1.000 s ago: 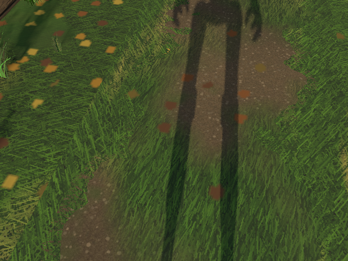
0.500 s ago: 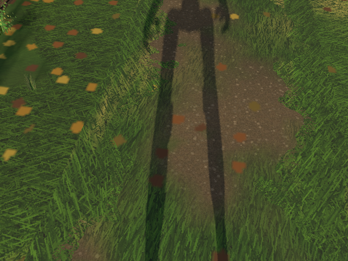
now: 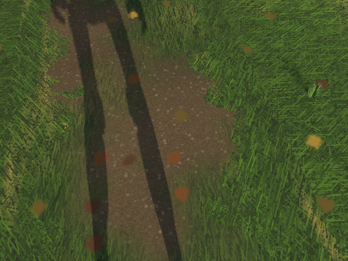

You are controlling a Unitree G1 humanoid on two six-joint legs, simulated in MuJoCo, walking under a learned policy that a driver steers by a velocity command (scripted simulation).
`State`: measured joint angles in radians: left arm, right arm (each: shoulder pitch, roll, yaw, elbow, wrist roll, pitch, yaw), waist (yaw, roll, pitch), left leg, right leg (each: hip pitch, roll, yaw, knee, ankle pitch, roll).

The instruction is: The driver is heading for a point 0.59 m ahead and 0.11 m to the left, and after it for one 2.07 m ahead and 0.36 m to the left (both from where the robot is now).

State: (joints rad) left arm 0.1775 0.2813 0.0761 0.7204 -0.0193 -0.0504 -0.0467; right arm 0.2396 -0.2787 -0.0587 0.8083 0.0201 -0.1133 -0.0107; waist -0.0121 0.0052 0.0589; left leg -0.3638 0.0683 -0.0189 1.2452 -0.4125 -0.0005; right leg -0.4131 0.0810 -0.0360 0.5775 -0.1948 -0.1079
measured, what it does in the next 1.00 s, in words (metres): walks ahead, turning left: left foot, then right foot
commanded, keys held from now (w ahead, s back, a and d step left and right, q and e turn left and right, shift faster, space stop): w+e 0.02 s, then w+q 0.58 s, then q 0.18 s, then no key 0.22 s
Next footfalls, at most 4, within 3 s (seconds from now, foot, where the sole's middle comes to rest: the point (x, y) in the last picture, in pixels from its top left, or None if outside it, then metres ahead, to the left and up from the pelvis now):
0.44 left None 0.43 0.15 -0.76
0.90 right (177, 197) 0.69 0.02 -0.76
1.22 left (123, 235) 0.54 0.23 -0.76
1.84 left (123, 218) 0.60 0.23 -0.76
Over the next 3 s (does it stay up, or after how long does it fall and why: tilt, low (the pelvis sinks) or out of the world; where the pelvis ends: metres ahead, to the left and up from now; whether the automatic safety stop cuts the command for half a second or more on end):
stays up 0.86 0.25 0.02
